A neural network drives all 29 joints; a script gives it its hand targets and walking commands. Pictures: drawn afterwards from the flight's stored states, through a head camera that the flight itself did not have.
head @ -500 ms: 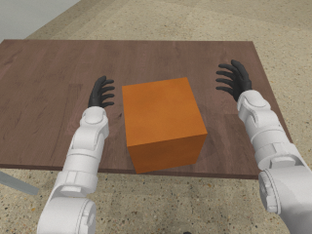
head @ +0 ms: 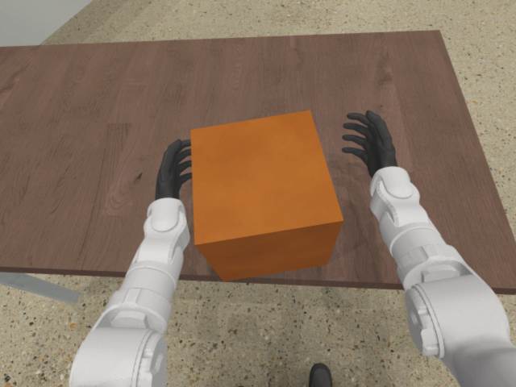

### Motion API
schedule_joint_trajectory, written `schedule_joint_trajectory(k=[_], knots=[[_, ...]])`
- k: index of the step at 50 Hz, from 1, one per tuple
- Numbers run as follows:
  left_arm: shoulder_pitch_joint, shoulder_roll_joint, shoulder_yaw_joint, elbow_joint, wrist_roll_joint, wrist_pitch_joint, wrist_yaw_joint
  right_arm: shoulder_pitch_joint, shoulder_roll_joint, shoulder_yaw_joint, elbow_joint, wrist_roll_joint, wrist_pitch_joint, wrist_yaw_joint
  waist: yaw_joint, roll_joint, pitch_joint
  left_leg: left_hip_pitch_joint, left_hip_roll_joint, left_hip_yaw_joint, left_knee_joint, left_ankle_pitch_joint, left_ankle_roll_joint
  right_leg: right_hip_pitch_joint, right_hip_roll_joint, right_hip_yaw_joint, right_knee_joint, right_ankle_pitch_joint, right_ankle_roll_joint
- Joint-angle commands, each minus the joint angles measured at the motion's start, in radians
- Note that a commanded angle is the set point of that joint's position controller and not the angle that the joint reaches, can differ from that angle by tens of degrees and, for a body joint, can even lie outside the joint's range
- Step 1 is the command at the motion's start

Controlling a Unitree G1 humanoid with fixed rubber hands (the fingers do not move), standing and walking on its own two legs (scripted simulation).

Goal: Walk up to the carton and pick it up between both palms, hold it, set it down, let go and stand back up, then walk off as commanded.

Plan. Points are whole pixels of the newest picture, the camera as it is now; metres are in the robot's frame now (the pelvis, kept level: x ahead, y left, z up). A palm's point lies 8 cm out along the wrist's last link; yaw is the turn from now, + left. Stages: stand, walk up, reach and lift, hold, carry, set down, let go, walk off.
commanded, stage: reach and lift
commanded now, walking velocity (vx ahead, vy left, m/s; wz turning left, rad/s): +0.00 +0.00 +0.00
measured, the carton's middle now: (263, 202) +0.40 +0.06 +0.00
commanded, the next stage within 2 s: none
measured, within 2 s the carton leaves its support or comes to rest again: leaves its support in 1.76 s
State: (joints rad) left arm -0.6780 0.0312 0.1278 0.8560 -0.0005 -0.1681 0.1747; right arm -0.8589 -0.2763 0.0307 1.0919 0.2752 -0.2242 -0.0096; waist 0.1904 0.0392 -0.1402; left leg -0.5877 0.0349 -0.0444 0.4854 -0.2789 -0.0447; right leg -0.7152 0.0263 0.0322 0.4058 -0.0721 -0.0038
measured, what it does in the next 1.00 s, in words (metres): stands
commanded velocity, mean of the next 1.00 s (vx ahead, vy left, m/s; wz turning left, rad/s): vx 0.00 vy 0.00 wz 0.00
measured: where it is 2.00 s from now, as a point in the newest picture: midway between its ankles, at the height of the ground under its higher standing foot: outside the picture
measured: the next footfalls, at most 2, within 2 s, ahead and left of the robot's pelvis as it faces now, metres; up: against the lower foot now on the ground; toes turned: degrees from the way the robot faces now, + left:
none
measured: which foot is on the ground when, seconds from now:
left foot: down 0.00-1.00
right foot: down 0.00-1.00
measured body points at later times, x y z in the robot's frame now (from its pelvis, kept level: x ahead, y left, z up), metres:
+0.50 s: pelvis +0.00 +0.00 +0.00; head +0.10 -0.03 +0.44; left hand +0.39 +0.19 +0.03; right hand +0.46 -0.08 +0.03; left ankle -0.05 +0.15 -0.73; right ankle +0.05 -0.11 -0.73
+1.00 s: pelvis -0.01 +0.00 +0.00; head +0.09 -0.03 +0.44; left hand +0.38 +0.19 +0.03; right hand +0.45 -0.08 +0.03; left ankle -0.05 +0.15 -0.73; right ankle +0.05 -0.11 -0.73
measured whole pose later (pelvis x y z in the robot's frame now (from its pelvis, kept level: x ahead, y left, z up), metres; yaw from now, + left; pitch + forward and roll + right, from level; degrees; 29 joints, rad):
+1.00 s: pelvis -0.01 +0.00 +0.00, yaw +0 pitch +18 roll +0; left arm -0.67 -0.14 0.42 0.96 0.19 -0.30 0.15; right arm -0.83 -0.03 -0.43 1.14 -0.36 -0.32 -0.08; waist 0.19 0.06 -0.14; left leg -0.53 0.04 -0.04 0.49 -0.28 -0.05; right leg -0.65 0.03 0.03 0.41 -0.07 0.00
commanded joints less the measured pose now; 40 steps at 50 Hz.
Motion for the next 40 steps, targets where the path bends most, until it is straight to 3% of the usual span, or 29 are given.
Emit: schedule_joint_trajectory(k=[1, 2, 3, 4, 6, 7, 9, 10, 11, 14, 15, 18, 20, 21, 22, 25, 28, 30, 34, 35, 36, 38, 39, 40], knots=[[-0.200, -0.010, 0.107, -0.225, -0.031, -0.071, -0.027, -0.371, -0.046, 0.028, -0.186, -0.110, -0.066, -0.005, -0.001, -0.171, -0.879, -0.095, -0.056, 0.155, -0.004, 0.586, -0.047, 0.962, 0.028, -0.030, 0.145, 0.594, -0.011], [-0.220, 0.001, 0.112, -0.185, -0.024, -0.070, -0.030, -0.400, -0.043, 0.024, -0.236, -0.120, -0.073, -0.009, 0.018, -0.198, -0.867, -0.155, -0.053, 0.145, -0.020, 0.544, -0.030, 0.990, 0.015, -0.012, 0.158, 0.629, -0.004], [-0.222, 0.011, 0.126, -0.187, -0.013, -0.068, -0.032, -0.391, -0.050, 0.011, -0.240, -0.142, -0.074, -0.014, -0.005, -0.212, -0.868, -0.159, -0.053, 0.149, -0.045, 0.532, -0.023, 1.007, 0.006, -0.018, 0.152, 0.655, 0.009], [-0.245, -0.050, 0.099, -0.233, -0.024, -0.079, -0.033, -0.397, 0.008, 0.020, -0.229, -0.133, -0.075, -0.008, 0.002, -0.191, -0.864, -0.146, -0.059, 0.152, -0.038, 0.547, -0.027, 0.993, 0.001, -0.019, 0.159, 0.652, 0.014], [-0.274, -0.090, 0.105, -0.206, 0.013, -0.096, -0.046, -0.435, 0.080, 0.005, -0.219, -0.180, -0.081, 0.004, 0.004, -0.189, -0.873, -0.103, -0.056, 0.148, -0.027, 0.544, -0.029, 0.961, 0.011, -0.037, 0.146, 0.598, 0.010], [-0.283, -0.169, 0.089, -0.199, 0.033, -0.107, -0.063, -0.439, 0.174, 0.021, -0.211, -0.199, -0.082, 0.024, 0.020, -0.163, -0.854, -0.093, -0.056, 0.152, -0.012, 0.554, -0.036, 0.948, 0.008, -0.040, 0.144, 0.560, 0.003], [-0.321, -0.254, 0.105, -0.199, 0.103, -0.127, -0.080, -0.439, 0.283, -0.031, -0.136, -0.298, -0.093, 0.038, -0.012, -0.172, -0.844, -0.052, -0.055, 0.156, -0.026, 0.523, -0.032, 0.923, 0.015, -0.062, 0.126, 0.497, 0.000], [-0.297, -0.270, 0.124, -0.135, 0.131, -0.134, -0.086, -0.425, 0.324, -0.031, -0.114, -0.331, -0.094, 0.039, 0.000, -0.173, -0.818, -0.079, -0.049, 0.161, -0.037, 0.503, -0.030, 0.941, 0.005, -0.053, 0.121, 0.505, -0.001], [-0.325, -0.274, 0.151, -0.126, 0.170, -0.141, -0.090, -0.425, 0.336, -0.072, -0.115, -0.379, -0.098, 0.039, -0.008, -0.154, -0.801, -0.068, -0.053, 0.171, -0.063, 0.449, -0.023, 0.920, 0.003, -0.058, 0.099, 0.425, 0.007], [-0.347, -0.304, 0.109, -0.128, 0.218, -0.158, -0.061, -0.392, 0.345, -0.174, -0.097, -0.500, -0.137, -0.012, -0.076, -0.113, -0.807, -0.046, -0.056, 0.156, -0.060, 0.482, -0.043, 0.912, 0.026, -0.091, 0.090, 0.430, -0.001], [-0.345, -0.365, 0.110, -0.095, 0.240, -0.155, -0.075, -0.399, 0.422, -0.173, -0.089, -0.545, -0.138, -0.008, -0.068, -0.131, -0.822, -0.033, -0.053, 0.160, -0.049, 0.483, -0.042, 0.919, 0.022, -0.097, 0.092, 0.454, -0.002], [-0.417, -0.514, 0.111, 0.008, 0.315, -0.137, -0.132, -0.390, 0.654, -0.184, 0.023, -0.638, -0.113, 0.047, -0.041, -0.122, -0.701, -0.028, -0.049, 0.177, -0.078, 0.421, -0.029, 0.900, 0.010, -0.096, 0.058, 0.316, -0.011], [-0.416, -0.608, 0.082, 0.014, 0.322, -0.142, -0.148, -0.369, 0.738, -0.182, 0.077, -0.683, -0.119, 0.066, -0.050, -0.128, -0.691, 0.005, -0.048, 0.166, -0.072, 0.453, -0.033, 0.902, 0.019, -0.115, 0.062, 0.341, -0.017], [-0.457, -0.610, 0.074, -0.027, 0.333, -0.149, -0.146, -0.353, 0.756, -0.221, 0.089, -0.713, -0.125, 0.073, -0.059, -0.092, -0.702, 0.003, -0.043, 0.162, -0.088, 0.439, -0.037, 0.901, 0.021, -0.116, 0.047, 0.310, -0.023], [-0.418, -0.627, 0.065, -0.005, 0.333, -0.145, -0.147, -0.353, 0.774, -0.203, 0.070, -0.696, -0.131, 0.075, -0.041, -0.102, -0.680, 0.020, -0.041, 0.159, -0.067, 0.484, -0.040, 0.882, 0.026, -0.111, 0.055, 0.340, -0.024], [-0.459, -0.608, 0.080, 0.001, 0.345, -0.165, -0.140, -0.357, 0.765, -0.247, 0.115, -0.747, -0.145, 0.070, -0.063, -0.110, -0.670, 0.022, -0.037, 0.156, -0.069, 0.458, -0.040, 0.893, 0.030, -0.120, 0.052, 0.326, -0.021], [-0.424, -0.586, 0.132, 0.061, 0.371, -0.157, -0.141, -0.382, 0.774, -0.251, 0.090, -0.739, -0.148, 0.080, -0.016, -0.129, -0.603, 0.019, -0.032, 0.168, -0.069, 0.446, -0.031, 0.877, 0.028, -0.114, 0.044, 0.268, -0.015], [-0.444, -0.593, 0.117, 0.041, 0.365, -0.170, -0.138, -0.359, 0.775, -0.253, 0.124, -0.770, -0.146, 0.076, -0.045, -0.135, -0.591, 0.022, -0.031, 0.162, -0.077, 0.441, -0.034, 0.873, 0.031, -0.125, 0.045, 0.278, -0.020], [-0.458, -0.596, 0.117, 0.033, 0.356, -0.193, -0.135, -0.372, 0.807, -0.253, 0.109, -0.767, -0.163, 0.076, -0.036, -0.141, -0.619, 0.019, -0.026, 0.159, -0.075, 0.447, -0.033, 0.880, 0.030, -0.122, 0.047, 0.282, -0.015], [-0.455, -0.596, 0.107, 0.032, 0.355, -0.190, -0.132, -0.350, 0.777, -0.291, 0.160, -0.777, -0.163, 0.072, -0.067, -0.115, -0.593, 0.032, -0.031, 0.157, -0.075, 0.441, -0.038, 0.851, 0.029, -0.122, 0.035, 0.267, -0.023], [-0.463, -0.579, 0.125, 0.039, 0.358, -0.183, -0.131, -0.379, 0.789, -0.281, 0.136, -0.771, -0.157, 0.076, -0.037, -0.139, -0.587, 0.019, -0.027, 0.163, -0.077, 0.409, -0.028, 0.854, 0.028, -0.115, 0.028, 0.229, -0.016], [-0.443, -0.598, 0.122, 0.046, 0.359, -0.182, -0.128, -0.378, 0.806, -0.258, 0.126, -0.749, -0.158, 0.076, -0.021, -0.117, -0.601, 0.015, -0.027, 0.173, -0.076, 0.419, -0.029, 0.869, 0.024, -0.109, 0.036, 0.262, -0.017], [-0.448, -0.587, 0.125, 0.036, 0.366, -0.189, -0.125, -0.382, 0.803, -0.273, 0.120, -0.771, -0.164, 0.075, -0.033, -0.142, -0.606, 0.031, -0.025, 0.164, -0.086, 0.427, -0.029, 0.872, 0.025, -0.114, 0.025, 0.256, -0.013], [-0.465, -0.577, 0.135, 0.040, 0.371, -0.188, -0.124, -0.383, 0.810, -0.282, 0.131, -0.769, -0.159, 0.079, -0.025, -0.128, -0.610, 0.020, -0.025, 0.175, -0.078, 0.413, -0.028, 0.873, 0.022, -0.112, 0.027, 0.239, -0.016]])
